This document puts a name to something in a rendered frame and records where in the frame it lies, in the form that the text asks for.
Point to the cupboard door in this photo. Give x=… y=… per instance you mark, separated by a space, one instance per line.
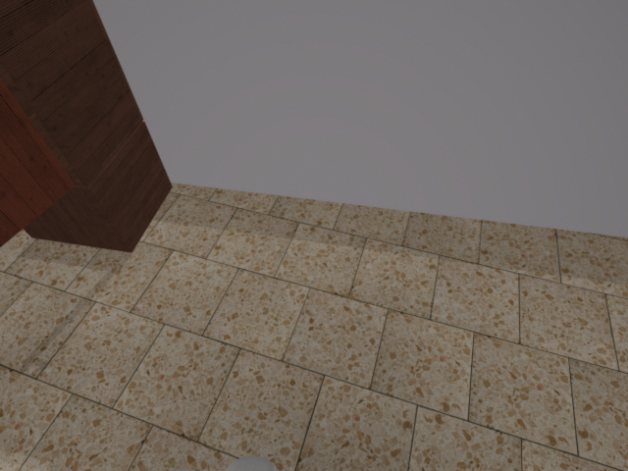
x=31 y=177

